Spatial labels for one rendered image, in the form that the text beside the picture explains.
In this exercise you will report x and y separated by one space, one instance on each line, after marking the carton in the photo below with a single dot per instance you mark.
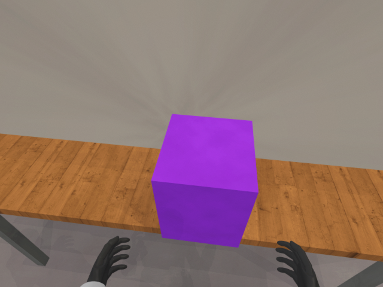
205 179

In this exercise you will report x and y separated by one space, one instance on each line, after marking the table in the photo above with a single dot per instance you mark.
330 210

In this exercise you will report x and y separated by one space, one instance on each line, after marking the robot left hand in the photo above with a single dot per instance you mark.
102 268

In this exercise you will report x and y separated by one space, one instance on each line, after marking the robot right hand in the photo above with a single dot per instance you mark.
303 274

